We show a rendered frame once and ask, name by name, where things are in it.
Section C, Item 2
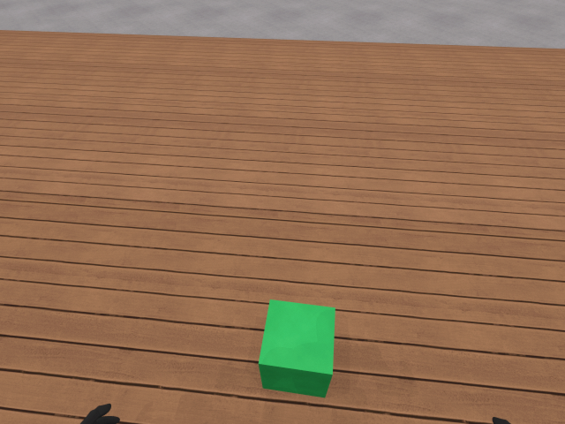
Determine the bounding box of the left robot hand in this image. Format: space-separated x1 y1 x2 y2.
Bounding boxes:
80 404 120 424

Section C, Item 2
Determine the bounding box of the carton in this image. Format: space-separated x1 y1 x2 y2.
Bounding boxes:
259 299 335 398

